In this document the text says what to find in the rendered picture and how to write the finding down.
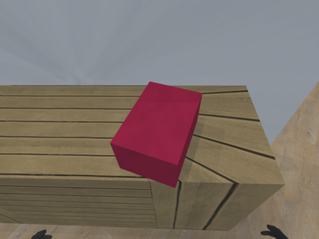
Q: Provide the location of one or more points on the pedestal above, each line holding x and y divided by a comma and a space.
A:
57, 166

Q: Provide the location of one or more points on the carton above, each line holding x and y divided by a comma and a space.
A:
154, 138

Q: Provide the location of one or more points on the right robot hand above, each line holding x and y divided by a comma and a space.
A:
274, 232

